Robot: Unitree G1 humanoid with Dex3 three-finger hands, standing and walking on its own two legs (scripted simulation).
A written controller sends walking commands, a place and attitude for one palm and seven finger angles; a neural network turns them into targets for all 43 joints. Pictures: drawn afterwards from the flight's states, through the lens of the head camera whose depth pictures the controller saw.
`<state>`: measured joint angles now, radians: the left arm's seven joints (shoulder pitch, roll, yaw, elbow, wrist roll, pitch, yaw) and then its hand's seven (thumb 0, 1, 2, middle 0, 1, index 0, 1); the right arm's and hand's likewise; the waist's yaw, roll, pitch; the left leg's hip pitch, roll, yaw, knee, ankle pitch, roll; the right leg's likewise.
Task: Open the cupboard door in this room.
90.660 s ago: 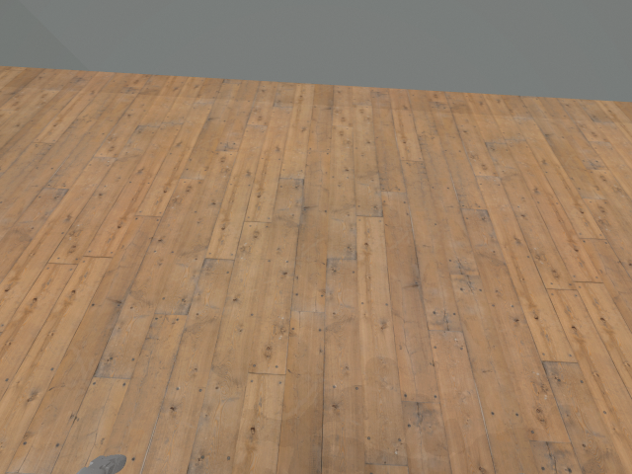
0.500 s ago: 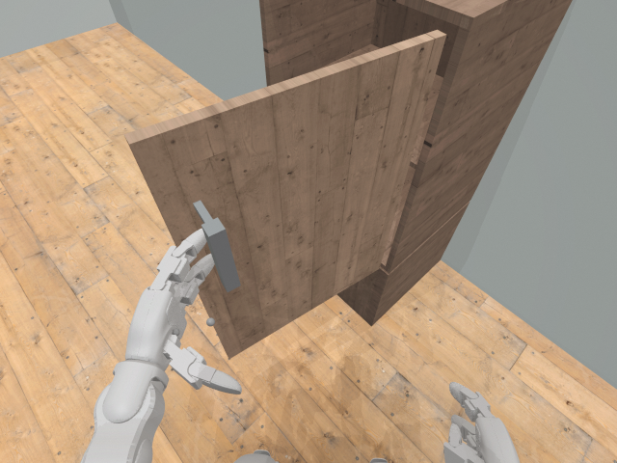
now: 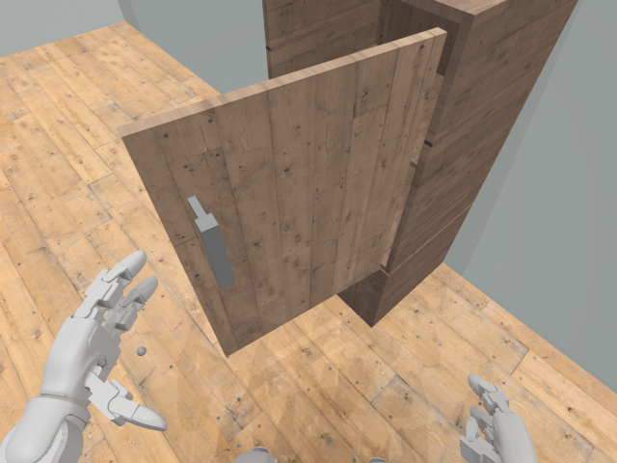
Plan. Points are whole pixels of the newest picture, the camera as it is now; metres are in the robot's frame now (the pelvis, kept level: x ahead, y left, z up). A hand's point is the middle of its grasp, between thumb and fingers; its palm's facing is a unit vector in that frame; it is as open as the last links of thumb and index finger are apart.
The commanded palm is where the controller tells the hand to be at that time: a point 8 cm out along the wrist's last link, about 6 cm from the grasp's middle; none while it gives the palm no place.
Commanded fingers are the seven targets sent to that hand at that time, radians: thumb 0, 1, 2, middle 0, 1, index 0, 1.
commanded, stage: slide the hand sideways off the handle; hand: left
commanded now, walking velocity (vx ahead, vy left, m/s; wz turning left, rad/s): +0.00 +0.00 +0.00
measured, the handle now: (210, 243) +0.37 +0.16 +0.08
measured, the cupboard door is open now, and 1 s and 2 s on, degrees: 81 81 81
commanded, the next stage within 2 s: draw the hand back to the body in 0.04 s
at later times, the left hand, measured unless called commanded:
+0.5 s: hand (103, 351) +0.21 +0.22 +0.11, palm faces -0.04 -1.00 -0.06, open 16.3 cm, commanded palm +0.19 +0.28 +0.12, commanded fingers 0.00 -0.50 0.30 -0.15 -0.30 -0.15 -0.30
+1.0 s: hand (33, 323) +0.22 +0.27 +0.16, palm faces +0.37 -0.84 -0.38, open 13.2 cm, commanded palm +0.17 +0.31 +0.18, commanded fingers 0.00 0.34 0.66 -0.18 -0.30 -0.18 -0.30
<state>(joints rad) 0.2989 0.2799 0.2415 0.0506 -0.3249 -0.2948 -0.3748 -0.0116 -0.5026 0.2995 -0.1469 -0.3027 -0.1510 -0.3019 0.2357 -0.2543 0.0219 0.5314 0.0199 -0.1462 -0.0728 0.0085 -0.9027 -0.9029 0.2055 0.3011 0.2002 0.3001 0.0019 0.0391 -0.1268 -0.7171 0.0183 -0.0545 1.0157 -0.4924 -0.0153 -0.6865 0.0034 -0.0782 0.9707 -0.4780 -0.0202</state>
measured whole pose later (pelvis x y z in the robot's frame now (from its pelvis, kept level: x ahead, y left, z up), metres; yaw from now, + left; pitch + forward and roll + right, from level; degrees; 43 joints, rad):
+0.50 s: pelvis +0.00 +0.02 +0.01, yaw +0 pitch +7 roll -2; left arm 0.38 0.30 0.26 -0.11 -0.34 -0.17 -0.34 -0.01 -0.50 0.30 -0.15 -0.30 -0.15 -0.30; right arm 0.27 -0.24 0.05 0.53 0.04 -0.20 -0.08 0.01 -0.90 -0.90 0.21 0.30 0.20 0.30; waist 0.00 0.05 -0.12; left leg -0.61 0.01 -0.04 0.94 -0.46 0.01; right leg -0.57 0.00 -0.07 0.87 -0.43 0.00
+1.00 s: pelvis +0.02 +0.02 +0.06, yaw +0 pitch -1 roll -1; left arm 0.47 0.31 0.22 -0.30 -0.04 -0.03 0.14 -0.01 0.01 0.52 -0.17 -0.30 -0.17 -0.30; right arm 0.22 -0.23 0.06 0.63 0.00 -0.15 -0.11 0.01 -0.90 -0.90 0.21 0.30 0.20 0.30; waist 0.05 0.05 -0.02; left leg -0.22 -0.01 -0.02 0.55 -0.32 0.02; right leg -0.20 -0.02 -0.04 0.52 -0.30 0.01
